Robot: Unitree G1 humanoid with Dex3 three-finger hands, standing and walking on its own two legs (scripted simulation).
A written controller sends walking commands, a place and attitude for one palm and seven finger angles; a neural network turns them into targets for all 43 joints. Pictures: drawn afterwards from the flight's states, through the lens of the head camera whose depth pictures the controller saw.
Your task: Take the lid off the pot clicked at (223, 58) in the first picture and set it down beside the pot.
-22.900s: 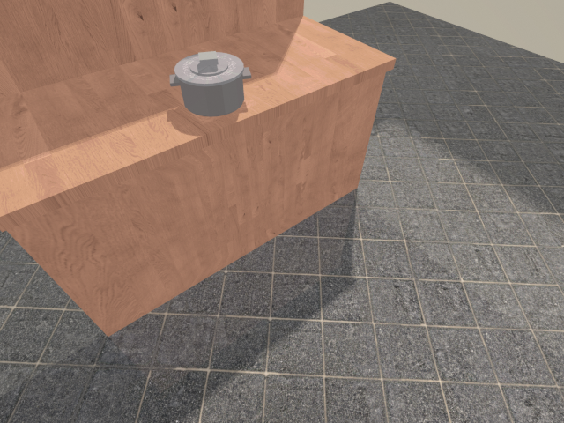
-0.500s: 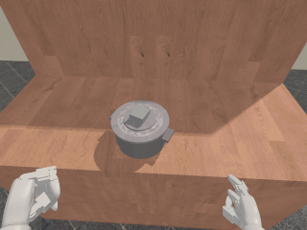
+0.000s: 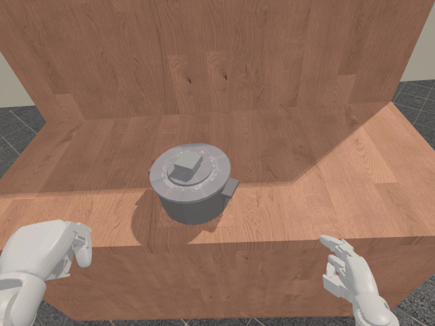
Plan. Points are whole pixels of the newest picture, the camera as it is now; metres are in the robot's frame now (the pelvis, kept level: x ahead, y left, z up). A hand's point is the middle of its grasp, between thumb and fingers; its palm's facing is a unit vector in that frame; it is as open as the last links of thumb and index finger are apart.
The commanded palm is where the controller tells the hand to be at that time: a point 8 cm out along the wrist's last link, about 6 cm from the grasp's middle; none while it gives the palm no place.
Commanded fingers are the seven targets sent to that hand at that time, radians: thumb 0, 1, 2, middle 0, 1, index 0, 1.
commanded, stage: reach forward and open the fingers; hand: left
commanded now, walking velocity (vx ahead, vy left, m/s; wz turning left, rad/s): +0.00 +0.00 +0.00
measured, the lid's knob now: (188, 161) +0.46 +0.12 +0.05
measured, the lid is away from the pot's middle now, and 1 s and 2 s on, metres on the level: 0.00 0.00 0.00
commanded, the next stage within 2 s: move the open hand above the knob in 0.74 s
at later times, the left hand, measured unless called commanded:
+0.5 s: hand (71, 231) +0.23 +0.27 +0.11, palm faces -0.13 -0.03 -0.99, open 8.6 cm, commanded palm +0.22 +0.26 +0.17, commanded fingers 0.00 -0.32 1.47 -0.84 -0.08 -0.84 -0.08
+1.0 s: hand (104, 206) +0.28 +0.23 +0.11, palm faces -0.20 -0.06 -0.98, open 10.1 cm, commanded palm +0.27 +0.24 +0.18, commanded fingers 0.00 -0.32 1.47 -0.84 -0.08 -0.84 -0.08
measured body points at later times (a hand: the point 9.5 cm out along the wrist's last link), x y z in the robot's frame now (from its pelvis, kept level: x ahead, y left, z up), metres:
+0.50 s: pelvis -0.02 +0.01 +0.01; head -0.04 -0.03 +0.45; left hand +0.23 +0.27 +0.17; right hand +0.24 -0.20 -0.04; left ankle -0.01 +0.10 -0.74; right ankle +0.03 -0.11 -0.74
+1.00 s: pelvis -0.01 +0.00 +0.01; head -0.02 -0.04 +0.45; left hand +0.29 +0.23 +0.17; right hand +0.24 -0.22 -0.04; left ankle -0.01 +0.10 -0.74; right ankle +0.03 -0.11 -0.74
